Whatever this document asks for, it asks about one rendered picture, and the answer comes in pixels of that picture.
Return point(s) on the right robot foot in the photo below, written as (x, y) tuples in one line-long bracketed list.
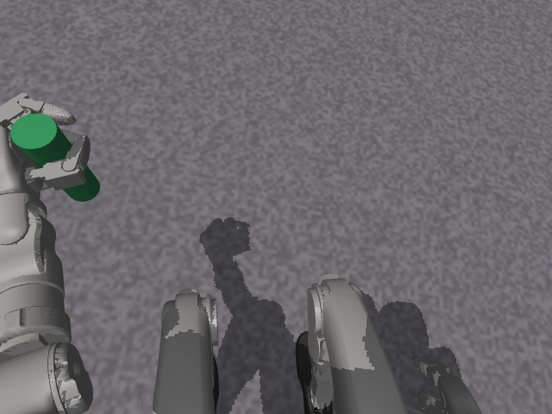
[(303, 362)]

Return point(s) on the left robot hand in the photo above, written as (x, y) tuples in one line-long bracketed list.
[(18, 173)]

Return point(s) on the can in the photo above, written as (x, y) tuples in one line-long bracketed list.
[(40, 138)]

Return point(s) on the left robot arm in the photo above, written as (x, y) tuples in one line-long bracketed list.
[(41, 372)]

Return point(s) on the right robot hand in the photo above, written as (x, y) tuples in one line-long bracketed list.
[(453, 396)]

